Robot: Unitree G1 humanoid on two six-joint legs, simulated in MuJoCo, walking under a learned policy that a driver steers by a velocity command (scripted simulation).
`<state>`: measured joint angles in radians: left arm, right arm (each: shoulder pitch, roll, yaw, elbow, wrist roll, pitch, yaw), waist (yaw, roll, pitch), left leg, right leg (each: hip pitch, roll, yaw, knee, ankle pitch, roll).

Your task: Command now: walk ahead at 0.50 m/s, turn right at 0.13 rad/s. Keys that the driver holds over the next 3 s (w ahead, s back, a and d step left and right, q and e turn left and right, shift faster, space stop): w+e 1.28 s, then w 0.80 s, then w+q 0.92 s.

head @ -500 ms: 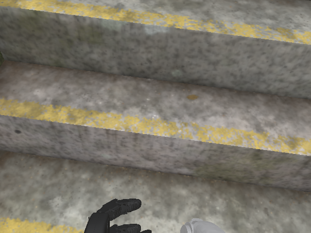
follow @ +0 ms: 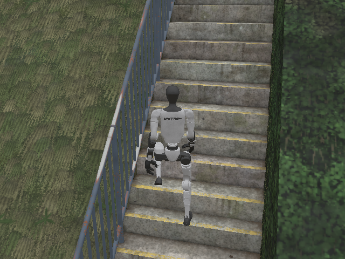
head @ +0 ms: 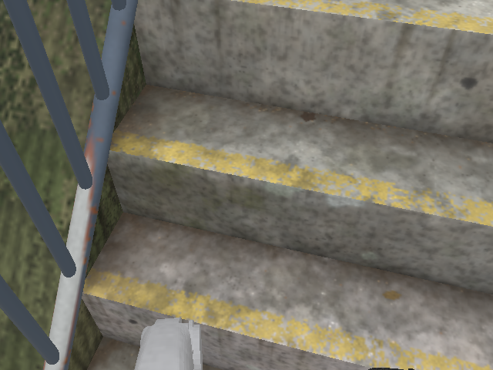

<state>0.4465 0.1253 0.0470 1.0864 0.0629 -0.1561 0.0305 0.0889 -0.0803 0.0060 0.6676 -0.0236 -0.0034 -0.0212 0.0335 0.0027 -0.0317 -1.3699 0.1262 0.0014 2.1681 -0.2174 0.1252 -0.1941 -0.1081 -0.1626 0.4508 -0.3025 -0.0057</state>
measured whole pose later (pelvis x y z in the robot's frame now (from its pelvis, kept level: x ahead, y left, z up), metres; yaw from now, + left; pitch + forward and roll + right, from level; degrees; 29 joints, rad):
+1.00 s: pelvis +0.24 +0.09 +0.20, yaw -26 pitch +4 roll +5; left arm 0.28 0.25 0.02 1.01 0.03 -0.05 -0.09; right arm 0.08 -0.23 -0.01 0.99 -0.09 -0.06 0.05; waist 0.04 -0.08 -0.12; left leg -0.10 0.15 0.58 0.43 -0.31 -0.03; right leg -0.53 -0.11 0.03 0.78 -0.23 -0.13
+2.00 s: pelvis +0.48 -0.13 +0.41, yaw -46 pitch +4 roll +0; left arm -0.01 0.12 -0.02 0.71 0.05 0.00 -0.01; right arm 0.53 -0.04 0.00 1.13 -0.03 -0.14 -0.06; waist -0.04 -0.04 -0.05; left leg -0.03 0.05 0.06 0.36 -0.39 -0.01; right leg -1.38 -0.14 -0.01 2.00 -0.33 -0.09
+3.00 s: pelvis +0.79 -0.52 +0.77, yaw -21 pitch +8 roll +3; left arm 0.09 0.25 0.00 0.87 0.06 -0.08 -0.08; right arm 0.29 -0.17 -0.02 1.01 -0.05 -0.04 0.02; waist -0.03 -0.04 -0.18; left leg -0.53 -0.17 -0.08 1.02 -0.62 0.06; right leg -0.85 0.08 0.13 1.95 -0.21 -0.19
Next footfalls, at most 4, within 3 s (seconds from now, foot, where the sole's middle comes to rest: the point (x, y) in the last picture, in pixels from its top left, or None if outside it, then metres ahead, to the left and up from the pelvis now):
0.14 left None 0.27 0.25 -0.57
1.00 right None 0.26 -0.06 -0.57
1.46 left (259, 289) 0.52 0.03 -0.36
2.12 right None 0.57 -0.50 -0.16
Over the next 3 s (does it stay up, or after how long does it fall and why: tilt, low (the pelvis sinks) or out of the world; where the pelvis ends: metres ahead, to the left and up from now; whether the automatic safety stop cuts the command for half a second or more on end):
stays up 0.79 -0.52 0.77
